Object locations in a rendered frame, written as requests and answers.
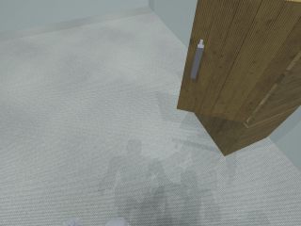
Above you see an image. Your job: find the cupboard door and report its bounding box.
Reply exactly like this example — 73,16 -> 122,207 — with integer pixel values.
177,0 -> 301,123

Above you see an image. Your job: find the handle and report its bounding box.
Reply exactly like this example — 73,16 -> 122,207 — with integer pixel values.
190,40 -> 204,79

